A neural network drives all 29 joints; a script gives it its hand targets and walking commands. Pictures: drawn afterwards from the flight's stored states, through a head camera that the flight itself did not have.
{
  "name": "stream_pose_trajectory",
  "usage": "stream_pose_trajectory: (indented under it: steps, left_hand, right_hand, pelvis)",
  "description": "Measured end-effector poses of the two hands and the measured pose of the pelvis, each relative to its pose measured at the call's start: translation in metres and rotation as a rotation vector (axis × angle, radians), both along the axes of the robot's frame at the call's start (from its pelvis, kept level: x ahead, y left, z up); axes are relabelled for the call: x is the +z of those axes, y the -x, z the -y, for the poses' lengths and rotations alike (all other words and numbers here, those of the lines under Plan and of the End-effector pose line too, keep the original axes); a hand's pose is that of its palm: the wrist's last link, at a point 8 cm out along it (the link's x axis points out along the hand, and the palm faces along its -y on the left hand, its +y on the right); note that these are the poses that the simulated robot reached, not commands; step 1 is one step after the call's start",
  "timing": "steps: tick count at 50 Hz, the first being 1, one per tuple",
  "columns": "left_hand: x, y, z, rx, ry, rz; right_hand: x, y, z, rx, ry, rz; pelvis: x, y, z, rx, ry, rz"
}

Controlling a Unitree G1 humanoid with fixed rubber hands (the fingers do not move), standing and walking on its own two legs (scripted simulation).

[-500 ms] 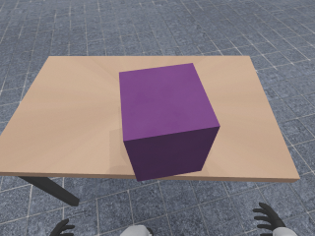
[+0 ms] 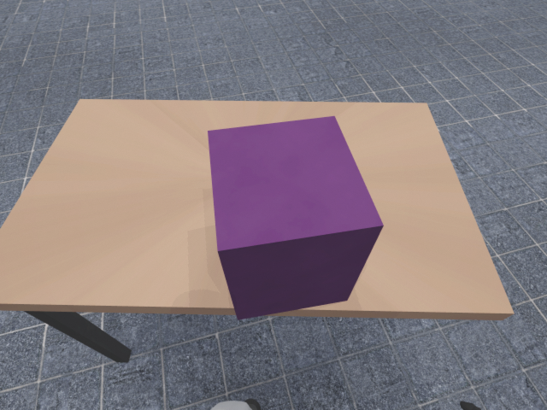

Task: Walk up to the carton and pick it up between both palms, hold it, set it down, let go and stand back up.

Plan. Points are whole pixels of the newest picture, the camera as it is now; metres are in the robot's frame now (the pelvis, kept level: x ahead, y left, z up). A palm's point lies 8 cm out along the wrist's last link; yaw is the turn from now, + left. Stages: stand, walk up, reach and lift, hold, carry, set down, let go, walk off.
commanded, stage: walk up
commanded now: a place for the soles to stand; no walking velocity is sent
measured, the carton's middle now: (283, 223) +0.39 +0.00 +0.01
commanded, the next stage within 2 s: reach and lift in 0.28 s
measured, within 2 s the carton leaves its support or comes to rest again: neither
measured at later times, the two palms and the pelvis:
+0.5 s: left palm (133, 371) +0.19 +0.25 -0.13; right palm (469, 388) +0.15 -0.28 -0.12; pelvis -0.01 -0.02 -0.03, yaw -5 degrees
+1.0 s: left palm (132, 386) +0.16 +0.23 -0.08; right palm (478, 391) +0.14 -0.28 -0.09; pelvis +0.00 -0.04 +0.00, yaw -7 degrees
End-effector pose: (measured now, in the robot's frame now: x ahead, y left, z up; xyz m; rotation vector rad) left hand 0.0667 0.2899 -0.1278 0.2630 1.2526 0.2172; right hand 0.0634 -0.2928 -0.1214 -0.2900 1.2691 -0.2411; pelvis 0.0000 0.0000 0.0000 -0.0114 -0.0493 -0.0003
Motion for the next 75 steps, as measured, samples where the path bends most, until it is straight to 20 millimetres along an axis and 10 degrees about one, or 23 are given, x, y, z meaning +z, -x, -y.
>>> stream_pose_trajectory:
  steps: [16,23,29,43,55,75]
  left_hand:
    - [0.000,0.002,0.001,0.043,-0.010,0.005]
    - [-0.007,-0.093,0.021,-0.058,-0.020,0.020]
    - [0.025,-0.160,0.068,-0.136,0.012,0.246]
    - [0.034,-0.080,0.056,0.009,-0.002,0.183]
    - [0.059,-0.113,0.071,-0.042,0.035,0.381]
    - [0.072,-0.133,0.094,-0.062,0.082,0.572]
  right_hand:
    - [-0.004,-0.034,0.004,0.061,0.005,0.061]
    - [-0.002,-0.082,-0.007,0.075,-0.063,0.243]
    - [0.016,-0.087,-0.005,0.049,-0.094,0.328]
    - [0.036,-0.068,0.017,0.121,-0.062,0.378]
    - [0.038,-0.084,-0.027,0.100,-0.159,0.531]
    - [0.067,-0.105,-0.017,0.129,-0.175,0.661]
  pelvis:
    - [-0.007,-0.004,0.006,0.011,-0.001,-0.004]
    - [-0.027,0.007,0.015,-0.076,-0.004,-0.030]
    - [-0.020,0.005,0.023,-0.097,0.011,-0.024]
    - [-0.003,0.003,0.036,-0.122,-0.030,-0.021]
    - [0.001,-0.006,0.034,-0.124,-0.033,-0.005]
    - [0.006,-0.025,0.030,-0.138,-0.026,-0.032]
